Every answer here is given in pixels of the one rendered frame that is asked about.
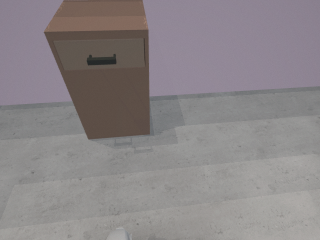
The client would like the left robot thigh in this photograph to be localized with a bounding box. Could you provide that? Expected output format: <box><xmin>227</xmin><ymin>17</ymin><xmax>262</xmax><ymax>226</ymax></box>
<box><xmin>105</xmin><ymin>229</ymin><xmax>132</xmax><ymax>240</ymax></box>

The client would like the handle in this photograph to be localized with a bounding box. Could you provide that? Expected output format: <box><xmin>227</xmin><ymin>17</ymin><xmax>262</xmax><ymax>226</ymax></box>
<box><xmin>86</xmin><ymin>54</ymin><xmax>117</xmax><ymax>66</ymax></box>

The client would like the drawer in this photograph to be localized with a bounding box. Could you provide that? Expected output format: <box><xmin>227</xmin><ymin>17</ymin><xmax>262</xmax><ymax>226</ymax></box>
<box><xmin>53</xmin><ymin>38</ymin><xmax>145</xmax><ymax>70</ymax></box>

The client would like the cabinet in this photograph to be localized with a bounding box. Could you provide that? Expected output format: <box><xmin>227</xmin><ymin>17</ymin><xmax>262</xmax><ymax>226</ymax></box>
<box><xmin>44</xmin><ymin>0</ymin><xmax>150</xmax><ymax>140</ymax></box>

